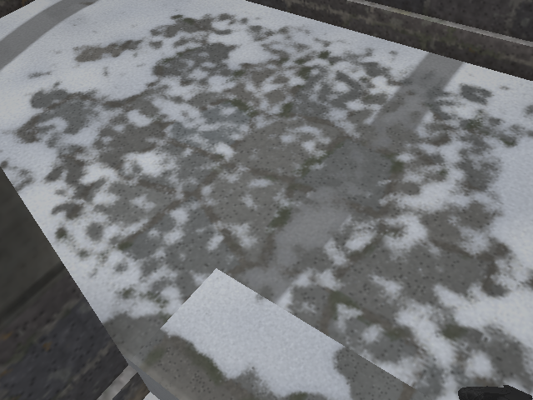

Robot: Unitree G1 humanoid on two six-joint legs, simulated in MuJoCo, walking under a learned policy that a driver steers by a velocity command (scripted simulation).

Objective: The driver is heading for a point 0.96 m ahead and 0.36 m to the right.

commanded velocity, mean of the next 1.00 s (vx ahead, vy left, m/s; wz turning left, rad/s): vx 0.00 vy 0.00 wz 0.07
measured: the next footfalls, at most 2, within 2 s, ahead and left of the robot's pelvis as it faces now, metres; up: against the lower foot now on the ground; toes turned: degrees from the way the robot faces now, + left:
left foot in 0.14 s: +0.10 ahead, +0.13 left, +0.00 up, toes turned +5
right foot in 1.88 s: +0.37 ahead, -0.08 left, +0.18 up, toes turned -18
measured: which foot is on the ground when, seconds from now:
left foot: up 0.00-0.12, down 0.14-1.00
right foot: down 0.00-1.00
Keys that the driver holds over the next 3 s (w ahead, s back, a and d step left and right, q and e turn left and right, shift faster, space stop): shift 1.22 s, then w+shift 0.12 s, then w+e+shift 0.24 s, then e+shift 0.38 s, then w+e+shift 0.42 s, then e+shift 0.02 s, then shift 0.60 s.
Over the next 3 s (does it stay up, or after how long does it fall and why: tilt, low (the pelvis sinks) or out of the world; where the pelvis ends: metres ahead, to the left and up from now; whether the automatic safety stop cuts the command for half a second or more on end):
stays up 0.74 -0.19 0.17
